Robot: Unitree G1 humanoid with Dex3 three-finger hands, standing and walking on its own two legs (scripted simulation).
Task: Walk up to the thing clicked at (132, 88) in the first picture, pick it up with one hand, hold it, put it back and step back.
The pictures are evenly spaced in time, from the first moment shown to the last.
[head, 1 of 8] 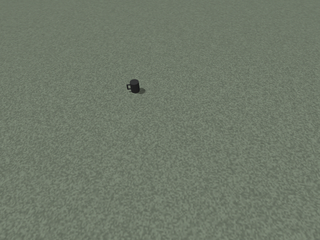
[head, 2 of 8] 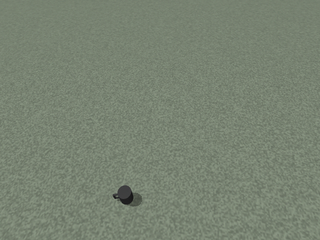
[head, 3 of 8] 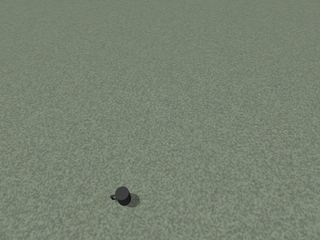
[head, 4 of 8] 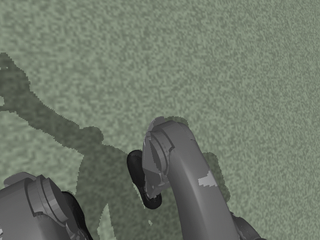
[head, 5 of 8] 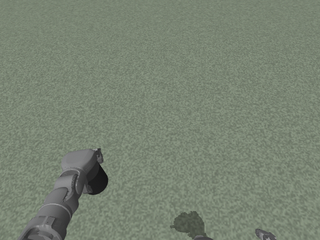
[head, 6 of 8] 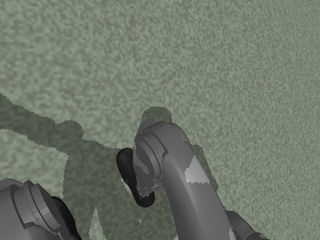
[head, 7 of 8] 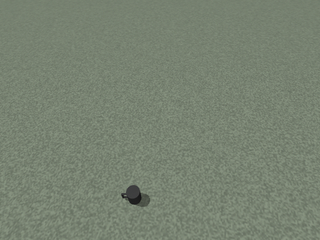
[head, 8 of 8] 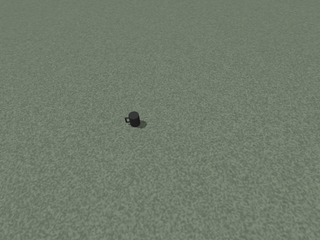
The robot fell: no
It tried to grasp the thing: yes
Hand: left
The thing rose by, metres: 0.64
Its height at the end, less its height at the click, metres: +0.00
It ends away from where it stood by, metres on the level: 0.02
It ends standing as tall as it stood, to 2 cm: yes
